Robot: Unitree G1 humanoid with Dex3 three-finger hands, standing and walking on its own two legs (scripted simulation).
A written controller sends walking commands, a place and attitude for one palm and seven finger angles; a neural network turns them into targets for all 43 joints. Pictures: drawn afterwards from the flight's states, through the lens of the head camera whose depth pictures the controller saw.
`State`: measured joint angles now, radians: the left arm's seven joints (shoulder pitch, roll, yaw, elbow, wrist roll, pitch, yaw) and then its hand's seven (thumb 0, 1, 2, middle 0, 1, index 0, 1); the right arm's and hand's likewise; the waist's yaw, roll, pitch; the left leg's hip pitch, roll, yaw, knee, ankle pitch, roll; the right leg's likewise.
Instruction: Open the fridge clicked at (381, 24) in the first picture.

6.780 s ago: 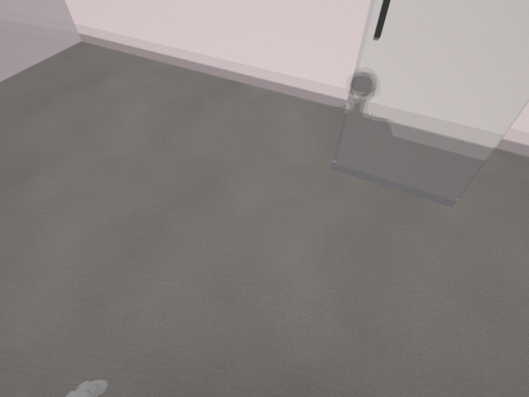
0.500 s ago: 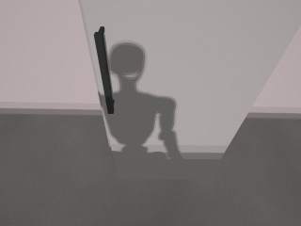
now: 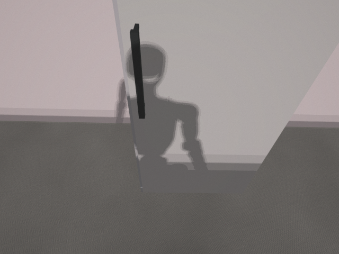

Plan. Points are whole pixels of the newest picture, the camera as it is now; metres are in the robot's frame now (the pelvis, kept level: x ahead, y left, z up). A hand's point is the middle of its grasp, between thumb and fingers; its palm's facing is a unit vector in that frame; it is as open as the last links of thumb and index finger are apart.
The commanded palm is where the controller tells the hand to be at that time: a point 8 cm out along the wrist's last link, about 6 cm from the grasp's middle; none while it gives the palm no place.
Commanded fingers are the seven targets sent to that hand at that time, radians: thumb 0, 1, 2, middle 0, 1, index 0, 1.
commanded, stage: come to a stop and stand still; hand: left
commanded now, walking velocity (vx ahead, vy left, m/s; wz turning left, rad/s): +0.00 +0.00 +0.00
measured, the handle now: (139, 77) +0.56 +0.13 +0.14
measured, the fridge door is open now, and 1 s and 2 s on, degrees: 0 0 0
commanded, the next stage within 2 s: look again from close up in 0.12 s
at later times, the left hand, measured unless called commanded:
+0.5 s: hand out of the picture +0.04 +0.19 -0.17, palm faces -0.02 -0.97 -0.24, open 7.4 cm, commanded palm none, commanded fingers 0.00 0.90 0.90 -0.20 -0.30 -0.20 -0.30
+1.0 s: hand out of the picture +0.04 +0.19 -0.17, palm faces -0.02 -0.97 -0.25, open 7.4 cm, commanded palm none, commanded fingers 0.00 0.90 0.90 -0.20 -0.30 -0.20 -0.30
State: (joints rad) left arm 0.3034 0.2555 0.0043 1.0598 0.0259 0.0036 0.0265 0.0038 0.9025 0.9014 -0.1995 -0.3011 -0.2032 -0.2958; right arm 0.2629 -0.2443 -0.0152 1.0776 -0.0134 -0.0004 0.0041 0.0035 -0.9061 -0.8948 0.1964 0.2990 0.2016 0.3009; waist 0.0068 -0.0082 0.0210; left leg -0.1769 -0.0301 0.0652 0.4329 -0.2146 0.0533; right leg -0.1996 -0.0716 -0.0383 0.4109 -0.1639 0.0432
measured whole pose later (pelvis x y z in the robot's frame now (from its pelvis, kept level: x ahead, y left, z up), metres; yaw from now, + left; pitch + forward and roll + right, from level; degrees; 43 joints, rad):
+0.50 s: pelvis +0.01 +0.00 +0.00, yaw -1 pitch -2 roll +0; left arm 0.25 0.22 -0.01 1.07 0.02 -0.01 0.03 0.00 0.90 0.90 -0.20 -0.30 -0.20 -0.30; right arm 0.20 -0.23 -0.01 1.10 -0.01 -0.01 0.00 0.00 -0.91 -0.89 0.20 0.30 0.20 0.30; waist 0.00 -0.01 0.04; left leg -0.16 -0.02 0.07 0.42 -0.21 0.05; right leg -0.19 -0.06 -0.03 0.40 -0.16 0.04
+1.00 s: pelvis +0.01 -0.01 +0.00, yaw -1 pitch -2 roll +0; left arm 0.24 0.23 -0.01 1.09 0.02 -0.01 0.03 0.00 0.90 0.90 -0.20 -0.30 -0.20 -0.30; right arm 0.21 -0.23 -0.01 1.13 -0.01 -0.01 0.00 0.00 -0.91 -0.89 0.20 0.30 0.20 0.30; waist 0.00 0.00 0.04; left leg -0.13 -0.01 0.07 0.38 -0.21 0.03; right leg -0.17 -0.05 -0.03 0.37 -0.16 0.03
